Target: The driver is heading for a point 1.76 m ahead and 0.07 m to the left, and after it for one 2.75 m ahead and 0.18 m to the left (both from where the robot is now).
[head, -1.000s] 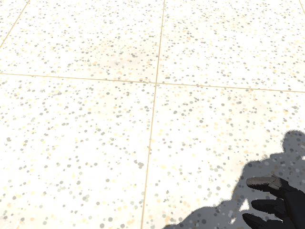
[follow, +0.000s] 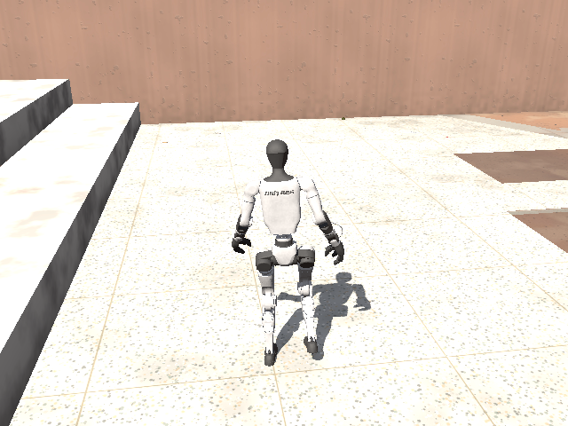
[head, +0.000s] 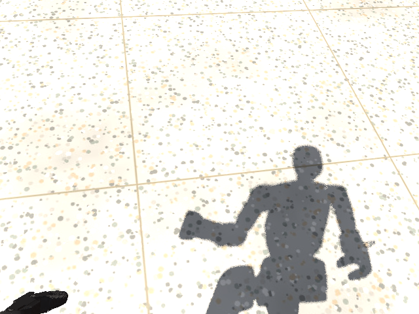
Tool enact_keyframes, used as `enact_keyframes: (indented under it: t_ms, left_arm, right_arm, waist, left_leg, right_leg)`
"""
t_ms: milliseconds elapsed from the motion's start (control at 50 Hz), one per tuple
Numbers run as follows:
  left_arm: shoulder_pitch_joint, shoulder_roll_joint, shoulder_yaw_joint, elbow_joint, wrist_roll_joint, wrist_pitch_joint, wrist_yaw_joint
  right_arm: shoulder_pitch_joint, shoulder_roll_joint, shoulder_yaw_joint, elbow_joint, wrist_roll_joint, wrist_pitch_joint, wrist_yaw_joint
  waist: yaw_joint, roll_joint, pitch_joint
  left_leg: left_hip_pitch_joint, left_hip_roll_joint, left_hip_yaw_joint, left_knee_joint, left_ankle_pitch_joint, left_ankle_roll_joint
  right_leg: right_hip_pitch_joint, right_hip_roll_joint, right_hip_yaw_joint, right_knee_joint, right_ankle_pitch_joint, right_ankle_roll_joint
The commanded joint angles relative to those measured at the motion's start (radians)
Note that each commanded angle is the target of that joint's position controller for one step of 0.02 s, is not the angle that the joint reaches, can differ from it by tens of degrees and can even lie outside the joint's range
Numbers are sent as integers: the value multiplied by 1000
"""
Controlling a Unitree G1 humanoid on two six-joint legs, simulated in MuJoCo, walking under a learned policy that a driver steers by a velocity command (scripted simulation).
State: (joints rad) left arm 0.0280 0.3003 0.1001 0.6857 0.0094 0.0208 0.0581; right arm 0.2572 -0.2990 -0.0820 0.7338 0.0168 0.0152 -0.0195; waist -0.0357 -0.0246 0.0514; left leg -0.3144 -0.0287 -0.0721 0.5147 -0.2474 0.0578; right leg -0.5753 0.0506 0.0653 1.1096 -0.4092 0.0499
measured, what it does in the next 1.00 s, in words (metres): steps on the spot: right foot, then left foot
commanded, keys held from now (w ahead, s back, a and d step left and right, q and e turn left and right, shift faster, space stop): q+shift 0.30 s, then shift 0.10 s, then e+shift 0.60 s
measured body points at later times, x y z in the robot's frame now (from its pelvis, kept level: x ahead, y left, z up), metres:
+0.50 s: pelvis +0.04 -0.03 +0.00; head +0.08 -0.03 +0.45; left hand +0.07 +0.29 -0.09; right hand +0.32 -0.23 -0.09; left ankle -0.05 +0.09 -0.67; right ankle +0.11 -0.13 -0.74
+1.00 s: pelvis +0.04 -0.02 +0.00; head +0.10 -0.03 +0.44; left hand +0.20 +0.26 -0.10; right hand +0.20 -0.30 -0.10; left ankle -0.02 +0.10 -0.74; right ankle +0.07 -0.15 -0.71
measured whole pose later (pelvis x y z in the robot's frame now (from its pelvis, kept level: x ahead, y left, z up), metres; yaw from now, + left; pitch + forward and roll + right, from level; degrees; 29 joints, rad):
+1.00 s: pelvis +0.04 -0.02 +0.00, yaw +1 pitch +2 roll +1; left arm 0.15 0.32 0.09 0.63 -0.03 0.07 -0.03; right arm 0.14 -0.28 -0.08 0.66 0.00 0.02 -0.03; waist -0.01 0.00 0.08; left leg -0.15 0.06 0.15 0.44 -0.32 -0.01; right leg -0.49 -0.07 -0.04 0.84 -0.35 0.08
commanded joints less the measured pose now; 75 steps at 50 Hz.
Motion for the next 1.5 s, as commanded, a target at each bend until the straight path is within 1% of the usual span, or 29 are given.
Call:
enact_keyframes:
  t_ms: [20, 300, 320, 340, 360, 380, 400, 460, 500, 520, 560, 640, 660, 680, 700, 720, 780, 920, 1020, 1060, 1080, 1100, 1120, 1160, 1180, 1240, 1320, 1420, 1500]
  left_arm:
    - [-44, 40, 8, -74, -8, -27, -6]
    - [11, 96, 26, -35, -25, -78, -51]
    - [54, 105, 32, -16, -22, -79, -52]
    - [54, 138, 38, -20, -12, -72, -50]
    - [18, 195, 39, -42, 13, -58, -46]
    - [46, 167, 38, -41, 32, -60, -48]
    - [15, 121, 23, -57, 18, -61, -44]
    - [21, 75, -10, -39, -12, -45, -37]
    - [18, 42, -31, -19, -8, -40, -45]
    - [26, 74, -19, -21, -17, -29, -48]
    - [102, 182, 20, -20, -25, -10, -48]
    - [82, 183, 29, -41, -59, -2, -38]
    - [93, 160, 25, -43, -64, -1, -30]
    - [87, 116, 14, -58, -58, -5, -27]
    - [94, 83, 6, -85, -53, -14, -31]
    - [143, 152, 29, -59, -40, -17, -31]
    - [203, 142, 42, -17, -42, 18, -32]
    - [64, 65, -4, -136, -39, 28, -79]
    - [100, 107, 17, -159, -41, 54, -99]
    - [218, 139, 45, -128, -37, 59, -88]
    - [320, 237, 80, -115, -36, 53, -66]
    - [297, 375, 95, -152, -15, 37, -56]
    - [296, 299, 75, -163, 4, 4, -72]
    - [199, 236, 53, -146, -26, -20, -64]
    - [137, 210, 42, -157, -42, -12, -53]
    - [72, 198, 30, -179, -21, 3, -28]
    - [98, 176, 14, -153, -16, 8, -17]
    - [86, 66, -45, -104, 21, -4, -41]
    - [103, 146, -25, -66, 3, -9, -42]
  right_arm:
    - [-46, -172, -50, -103, 8, -5, -28]
    - [-143, -196, -70, -217, 21, 38, -25]
    - [-161, -179, -61, -225, 23, 39, -24]
    - [-87, -122, -43, -216, 10, 41, -21]
    - [-12, -91, -30, -221, 0, 36, -17]
    - [-19, -186, -55, -221, -11, 22, -12]
    - [-32, -239, -69, -199, -8, 20, -11]
    - [-77, -133, -32, -175, -19, 29, -15]
    - [-88, -42, 6, -180, -32, 19, -6]
    - [-118, -26, 13, -188, -37, 11, -5]
    - [-160, -66, -2, -191, -16, 2, -9]
    - [-66, -92, -21, -146, 1, -16, -12]
    - [-40, -117, -31, -136, -2, -19, -12]
    - [-3, -170, -44, -132, -23, -17, -17]
    - [-21, -224, -59, -120, -54, -8, -10]
    - [-76, -154, -42, -152, -73, -14, -10]
    - [-189, -70, -16, -170, -32, -24, -26]
    - [-108, -142, -44, -134, -30, -5, -33]
    - [-134, -181, -64, -126, 11, -25, 4]
    - [-130, -152, -60, -109, 25, -36, 14]
    - [-92, -124, -52, -110, 6, -46, 19]
    - [-119, -40, -19, -191, -51, -54, 20]
    - [-198, -98, -30, -184, -44, -52, 12]
    - [-218, -123, -36, -182, -19, -47, -3]
    - [-209, -140, -42, -175, -32, -44, -15]
    - [-135, -121, -39, -138, -36, -37, -10]
    - [-118, -81, -16, -116, -24, -24, -6]
    - [-118, -56, 8, -111, -14, -21, 12]
    - [-120, -127, -6, -139, -3, -31, 18]
  waist:
    - [29, 120, -190]
    - [40, 217, -168]
    - [58, 196, -177]
    - [17, 64, -228]
    - [-46, -199, -193]
    - [-22, -228, -170]
    - [-18, -143, -139]
    - [12, -59, -96]
    - [-5, -97, -107]
    - [14, -143, -95]
    - [66, -193, -96]
    - [9, -171, -140]
    - [7, -147, -167]
    - [3, -20, -195]
    - [27, 282, -145]
    - [25, 249, -142]
    - [70, 156, -88]
    - [-10, 176, -85]
    - [22, 190, -93]
    - [92, 128, -140]
    - [132, -47, -184]
    - [74, -342, -253]
    - [151, -171, -336]
    - [84, -66, -171]
    - [56, -57, -131]
    - [11, -76, -159]
    - [34, -90, -184]
    - [65, -129, -150]
    - [46, -95, -55]
  left_leg:
    - [295, 207, -319, -121, 512, 137]
    - [156, 90, -544, -40, 359, 87]
    - [115, 56, -510, -1, 266, 59]
    - [31, -17, -423, 135, -66, 20]
    - [-165, -177, -246, 335, -435, -34]
    - [-246, -120, -193, 569, -446, -90]
    - [-248, -68, -163, 668, -364, -114]
    - [-202, -70, -145, 694, -255, -146]
    - [-106, -10, -52, 435, -233, -156]
    - [-64, -8, 3, 300, -250, -163]
    - [-43, -47, 23, 171, -251, -168]
    - [111, -55, -4, -166, -14, -112]
    - [240, -4, -24, -195, 65, -87]
    - [366, 148, -127, -167, 163, -16]
    - [340, 330, -317, -192, 370, 122]
    - [304, 428, -346, -190, 516, 205]
    - [278, 309, -120, -150, 560, 129]
    - [320, 324, 43, -164, 540, 154]
    - [255, 351, 141, -78, 541, 96]
    - [161, 298, 233, 139, 545, 14]
    - [-67, 210, 272, 386, 279, -76]
    - [-407, 33, 204, 688, -474, -155]
    - [-421, 33, -8, 797, -475, -145]
    - [-432, 68, -32, 718, -293, -104]
    - [-414, 76, -34, 650, -217, -104]
    - [-287, 29, -10, 590, -94, -131]
    - [-224, 34, 9, 445, -42, -160]
    - [-23, 94, 36, 252, -28, -135]
    - [16, 51, 76, 7, 75, -72]
  right_leg:
    - [-126, 10, 59, -52, 70, 17]
    - [247, 41, 86, -663, 179, 1]
    - [352, 3, 74, -768, 304, -14]
    - [495, -153, 198, -782, 382, -78]
    - [559, -342, 424, -776, 636, -220]
    - [488, -457, 569, -798, 631, -344]
    - [444, -416, 472, -782, 567, -344]
    - [381, -264, 314, -771, 486, -274]
    - [372, -179, 233, -778, 463, -236]
    - [373, -146, 224, -773, 474, -228]
    - [429, -161, 308, -754, 502, -251]
    - [438, -165, 418, -713, 511, -219]
    - [346, -139, 397, -685, 436, -175]
    - [187, -88, 309, -566, 281, -116]
    - [0, 46, 104, -414, -52, -53]
    - [-24, 4, 73, -166, -223, -6]
    - [-83, -54, 37, 72, -72, 45]
    - [-48, -126, -82, -184, 52, 62]
    - [151, -94, -164, -406, 87, -13]
    - [386, -38, -171, -595, 225, -79]
    - [638, -112, 16, -662, 628, -157]
    - [786, -401, 509, -669, 926, -396]
    - [724, -439, 539, -727, 772, -459]
    - [576, -322, 383, -768, 498, -348]
    - [512, -283, 344, -774, 446, -306]
    - [405, -223, 271, -763, 525, -284]
    - [395, -207, 234, -727, 520, -269]
    - [306, -223, 199, -737, 383, -263]
    - [332, -212, 186, -679, 344, -229]
Keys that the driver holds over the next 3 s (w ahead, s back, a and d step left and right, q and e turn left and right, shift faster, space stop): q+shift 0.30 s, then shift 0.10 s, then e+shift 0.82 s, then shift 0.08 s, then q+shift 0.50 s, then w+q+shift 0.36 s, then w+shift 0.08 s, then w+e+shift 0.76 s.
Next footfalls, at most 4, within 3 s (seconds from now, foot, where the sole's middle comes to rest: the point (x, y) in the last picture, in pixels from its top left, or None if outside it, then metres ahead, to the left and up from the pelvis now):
0.34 right None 0.14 -0.11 -0.78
0.66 left None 0.02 0.10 -0.78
1.08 right None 0.11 -0.16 -0.78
1.52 left None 0.18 0.06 -0.78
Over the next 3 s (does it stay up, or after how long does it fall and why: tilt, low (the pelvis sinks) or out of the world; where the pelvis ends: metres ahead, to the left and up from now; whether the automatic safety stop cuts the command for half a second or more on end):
stays up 0.79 0.22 -0.03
